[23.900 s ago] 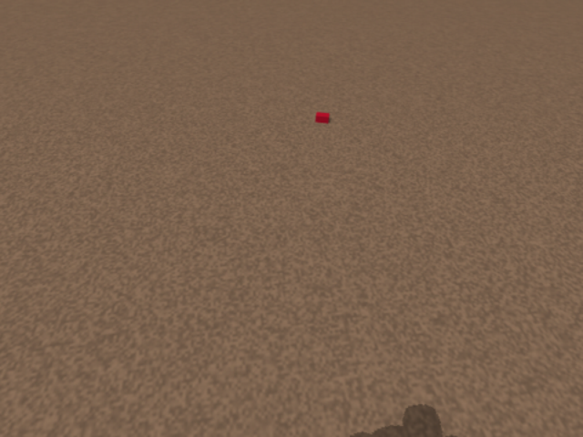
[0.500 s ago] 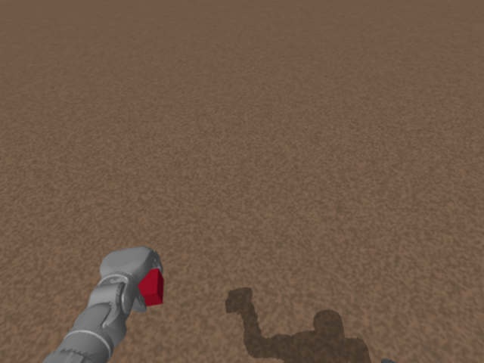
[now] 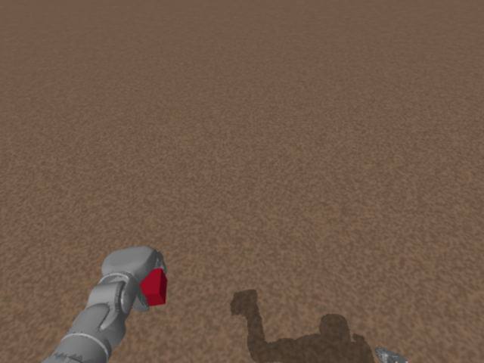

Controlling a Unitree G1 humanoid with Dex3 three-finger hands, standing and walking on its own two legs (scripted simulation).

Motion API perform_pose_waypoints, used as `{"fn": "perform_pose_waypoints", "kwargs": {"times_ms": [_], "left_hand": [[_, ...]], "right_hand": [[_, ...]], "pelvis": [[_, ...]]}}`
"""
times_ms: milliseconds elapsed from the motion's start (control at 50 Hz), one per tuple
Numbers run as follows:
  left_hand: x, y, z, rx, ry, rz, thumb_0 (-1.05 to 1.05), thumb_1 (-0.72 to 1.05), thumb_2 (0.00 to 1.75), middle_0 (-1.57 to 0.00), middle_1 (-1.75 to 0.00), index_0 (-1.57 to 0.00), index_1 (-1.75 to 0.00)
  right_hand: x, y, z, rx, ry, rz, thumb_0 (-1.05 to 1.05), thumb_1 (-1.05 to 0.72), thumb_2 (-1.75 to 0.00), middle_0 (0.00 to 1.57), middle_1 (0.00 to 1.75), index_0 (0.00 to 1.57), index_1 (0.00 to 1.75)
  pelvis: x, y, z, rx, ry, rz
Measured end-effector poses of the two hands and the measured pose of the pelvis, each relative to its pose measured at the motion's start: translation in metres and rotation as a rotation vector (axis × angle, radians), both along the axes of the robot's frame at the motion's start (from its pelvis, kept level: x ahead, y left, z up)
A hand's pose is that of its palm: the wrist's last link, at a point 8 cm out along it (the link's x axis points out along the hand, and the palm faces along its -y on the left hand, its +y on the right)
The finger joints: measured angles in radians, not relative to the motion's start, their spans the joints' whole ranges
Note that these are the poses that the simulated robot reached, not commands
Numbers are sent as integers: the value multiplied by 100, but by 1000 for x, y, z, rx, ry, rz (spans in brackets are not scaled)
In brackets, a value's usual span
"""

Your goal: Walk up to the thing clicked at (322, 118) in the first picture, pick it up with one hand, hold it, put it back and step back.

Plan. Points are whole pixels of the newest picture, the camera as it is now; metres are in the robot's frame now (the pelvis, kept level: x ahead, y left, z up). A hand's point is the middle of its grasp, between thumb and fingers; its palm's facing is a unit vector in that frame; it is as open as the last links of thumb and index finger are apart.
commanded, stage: hold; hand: left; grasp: from above
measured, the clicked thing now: (141, 288) +0.30 +0.23 -0.07
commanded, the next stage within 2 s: crouch in 0.42 s
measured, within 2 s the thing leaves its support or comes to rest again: neither
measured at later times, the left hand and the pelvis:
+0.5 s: hand (137, 286) +0.29 +0.22 -0.04, palm faces -0.44 -0.10 -0.89, open 8.0 cm; pelvis +0.00 +0.00 +0.00, yaw +0 degrees
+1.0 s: hand (147, 305) +0.30 +0.24 -0.14, palm faces -0.47 -0.03 -0.88, open 8.0 cm; pelvis -0.01 +0.00 -0.03, yaw +1 degrees
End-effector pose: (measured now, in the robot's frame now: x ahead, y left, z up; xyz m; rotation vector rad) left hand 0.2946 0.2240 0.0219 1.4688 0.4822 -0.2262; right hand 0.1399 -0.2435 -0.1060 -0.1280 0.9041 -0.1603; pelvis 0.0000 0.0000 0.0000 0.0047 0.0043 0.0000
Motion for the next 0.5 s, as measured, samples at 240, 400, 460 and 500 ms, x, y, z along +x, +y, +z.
{"fn": "perform_pose_waypoints", "kwargs": {"times_ms": [240, 400, 460, 500], "left_hand": [[6, 0, 3, 4, -13, 8, -2, 34, 13, -88, -28, -91, -25], [6, 2, -1, -1, 12, 9, -2, 34, 13, -89, -27, -91, -25], [5, 2, -2, -3, 15, 0, -2, 34, 14, -89, -27, -91, -25], [5, 3, -2, 2, 10, -3, -2, 33, 14, -89, -27, -92, -24]], "right_hand": [[3, 0, 1, -4, 5, 1, 1, -90, -89, 20, 30, 20, 30], [1, -1, 3, -8, 3, -8, 1, -90, -89, 20, 30, 20, 30], [1, -1, 3, -11, 6, -8, 1, -90, -89, 20, 30, 20, 30], [1, -1, 2, -12, 11, -7, 1, -90, -89, 20, 30, 20, 30]], "pelvis": [[2, 1, 1, -1, 0, 0], [4, 1, 1, -1, 2, -2], [4, 2, 1, -1, 1, -1], [5, 2, 1, -1, 2, -1]]}}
